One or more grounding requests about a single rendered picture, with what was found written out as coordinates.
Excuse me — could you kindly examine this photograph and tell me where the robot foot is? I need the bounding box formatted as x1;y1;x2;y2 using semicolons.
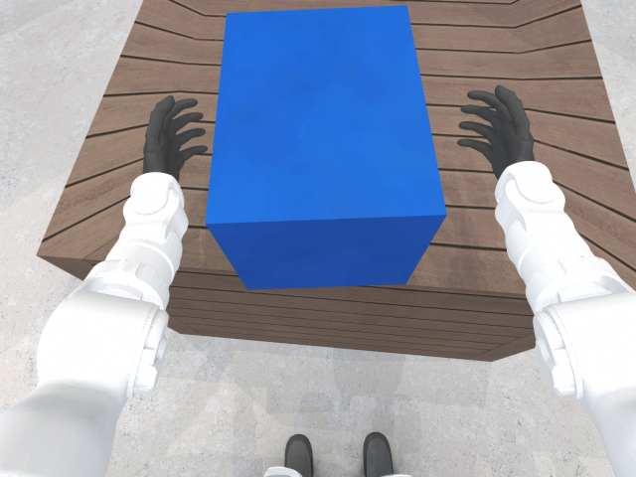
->
284;434;313;477
363;432;394;477

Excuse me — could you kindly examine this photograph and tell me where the robot right foot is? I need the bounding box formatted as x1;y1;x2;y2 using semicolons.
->
363;432;394;477

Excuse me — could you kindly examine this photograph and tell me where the robot left forearm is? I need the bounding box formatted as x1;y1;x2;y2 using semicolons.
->
37;172;188;380

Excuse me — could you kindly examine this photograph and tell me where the right robot upper arm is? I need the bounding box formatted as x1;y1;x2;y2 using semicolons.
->
533;291;636;477

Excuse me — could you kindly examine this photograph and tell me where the left robot upper arm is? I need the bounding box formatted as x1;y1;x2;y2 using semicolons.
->
0;289;169;477

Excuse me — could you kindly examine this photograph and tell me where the carton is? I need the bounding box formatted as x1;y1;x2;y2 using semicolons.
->
206;5;447;290

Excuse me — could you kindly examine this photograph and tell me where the robot left foot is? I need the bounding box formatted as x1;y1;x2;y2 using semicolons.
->
284;434;313;477

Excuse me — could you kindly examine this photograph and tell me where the right robot hand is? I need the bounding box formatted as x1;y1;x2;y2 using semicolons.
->
457;85;535;181

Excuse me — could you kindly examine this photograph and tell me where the pedestal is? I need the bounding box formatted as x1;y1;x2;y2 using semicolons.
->
36;0;636;362

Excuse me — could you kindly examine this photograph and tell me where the left robot hand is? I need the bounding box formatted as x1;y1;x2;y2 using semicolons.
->
142;95;208;184

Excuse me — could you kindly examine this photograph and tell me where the robot right forearm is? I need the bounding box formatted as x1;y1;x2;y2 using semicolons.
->
495;161;636;314

